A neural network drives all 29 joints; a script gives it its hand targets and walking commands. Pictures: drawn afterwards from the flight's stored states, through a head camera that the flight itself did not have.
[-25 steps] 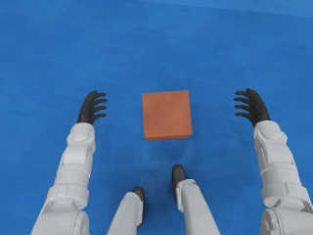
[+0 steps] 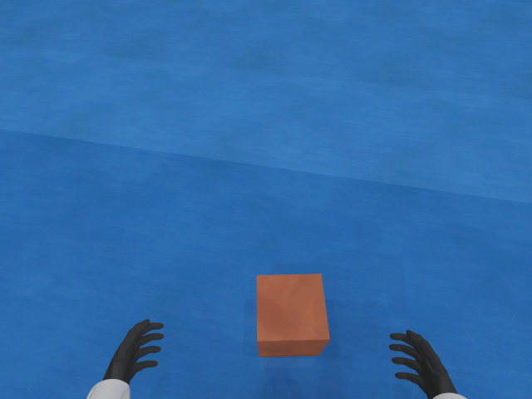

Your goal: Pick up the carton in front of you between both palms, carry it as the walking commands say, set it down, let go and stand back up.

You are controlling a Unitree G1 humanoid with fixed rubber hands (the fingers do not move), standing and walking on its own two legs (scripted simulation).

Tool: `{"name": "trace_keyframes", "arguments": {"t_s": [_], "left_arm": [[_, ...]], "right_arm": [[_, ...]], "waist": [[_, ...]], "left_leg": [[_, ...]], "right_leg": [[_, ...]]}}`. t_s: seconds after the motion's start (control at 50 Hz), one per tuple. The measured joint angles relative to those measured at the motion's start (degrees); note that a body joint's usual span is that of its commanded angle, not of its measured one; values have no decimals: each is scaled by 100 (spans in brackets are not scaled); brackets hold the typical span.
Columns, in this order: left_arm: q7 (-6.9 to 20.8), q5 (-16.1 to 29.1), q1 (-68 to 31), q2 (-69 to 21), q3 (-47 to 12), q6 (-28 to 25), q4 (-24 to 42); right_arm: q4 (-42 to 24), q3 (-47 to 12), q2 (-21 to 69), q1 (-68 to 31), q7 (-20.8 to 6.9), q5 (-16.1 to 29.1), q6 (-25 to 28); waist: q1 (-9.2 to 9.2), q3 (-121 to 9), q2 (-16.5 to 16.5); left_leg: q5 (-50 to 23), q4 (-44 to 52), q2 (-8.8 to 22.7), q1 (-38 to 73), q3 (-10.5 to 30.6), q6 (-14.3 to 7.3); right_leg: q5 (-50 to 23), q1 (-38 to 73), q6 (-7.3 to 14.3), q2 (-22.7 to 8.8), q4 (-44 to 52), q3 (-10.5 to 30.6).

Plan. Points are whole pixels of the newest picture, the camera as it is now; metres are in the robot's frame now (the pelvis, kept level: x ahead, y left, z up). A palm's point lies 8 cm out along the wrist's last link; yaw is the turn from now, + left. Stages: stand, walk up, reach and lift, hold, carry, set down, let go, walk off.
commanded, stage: let go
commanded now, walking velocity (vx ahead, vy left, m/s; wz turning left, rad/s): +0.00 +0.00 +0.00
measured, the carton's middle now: (288, 317) +0.43 -0.06 -0.65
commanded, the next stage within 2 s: stand in 0.48 s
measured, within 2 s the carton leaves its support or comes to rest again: neither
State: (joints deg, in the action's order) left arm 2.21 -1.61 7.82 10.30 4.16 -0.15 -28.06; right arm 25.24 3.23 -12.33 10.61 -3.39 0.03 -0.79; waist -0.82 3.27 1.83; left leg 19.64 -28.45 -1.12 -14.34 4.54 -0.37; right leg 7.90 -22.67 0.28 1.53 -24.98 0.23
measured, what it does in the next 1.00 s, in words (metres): stands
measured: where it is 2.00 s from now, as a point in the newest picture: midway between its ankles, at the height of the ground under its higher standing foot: outside the picture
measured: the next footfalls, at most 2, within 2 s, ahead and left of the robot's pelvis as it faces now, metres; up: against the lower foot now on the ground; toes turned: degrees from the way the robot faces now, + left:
none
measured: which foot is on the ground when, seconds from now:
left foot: down 0.00-1.00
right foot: down 0.00-1.00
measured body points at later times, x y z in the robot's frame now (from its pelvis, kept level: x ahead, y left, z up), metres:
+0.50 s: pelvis +0.02 +0.00 +0.00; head +0.04 +0.00 +0.45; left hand +0.19 +0.23 -0.08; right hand +0.19 -0.24 -0.08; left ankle -0.06 +0.12 -0.74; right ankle +0.05 -0.12 -0.74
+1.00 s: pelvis +0.04 +0.00 -0.01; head +0.05 -0.01 +0.44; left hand +0.17 +0.29 -0.10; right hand +0.18 -0.29 -0.11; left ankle -0.06 +0.12 -0.74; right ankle +0.05 -0.12 -0.74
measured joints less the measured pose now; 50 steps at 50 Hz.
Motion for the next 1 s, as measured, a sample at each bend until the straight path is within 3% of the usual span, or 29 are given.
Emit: {"name": "trace_keyframes", "arguments": {"t_s": [0.2, 0.42, 0.48, 0.56, 0.66, 1.0], "left_arm": [[135, 72, 426, 126, -177, 391, 195], [168, -22, 341, 60, -172, 634, 293], [55, 6, 406, 58, -179, 532, 225], [-151, -108, 331, 277, -206, 352, -526], [-192, -113, 322, 614, -84, 172, -1126], [-313, -56, -31, 756, -196, 20, -1825]], "right_arm": [[-136, -98, -105, 313, -27, 31, -441], [-200, -83, -91, 267, -30, 24, -637], [-303, -77, -105, 282, 89, -109, -861], [173, -71, -328, 275, 327, -208, -560], [615, 0, -620, 362, 383, -261, -250], [1255, -135, -782, 333, 500, -214, -38]], "waist": [[82, 213, 70], [72, 306, 53], [66, 222, 40], [82, -123, 32], [92, -296, 80], [83, -232, 106]], "left_leg": [[29, 351, 29, 1162, 19, -61], [74, 375, 78, 1348, 50, -19], [123, 258, 78, 1231, 34, -7], [305, -95, 33, 837, 29, 5], [470, -319, 10, 643, 42, -12], [529, -239, -24, 827, 152, -7]], "right_leg": [[103, 1119, -39, 12, 240, -14], [187, 1282, 4, 54, 201, -51], [240, 1147, 15, 61, 64, -41], [459, 710, 8, 29, -368, -42], [671, 475, 23, 15, -680, -57], [873, 620, 42, -43, -772, -157]]}}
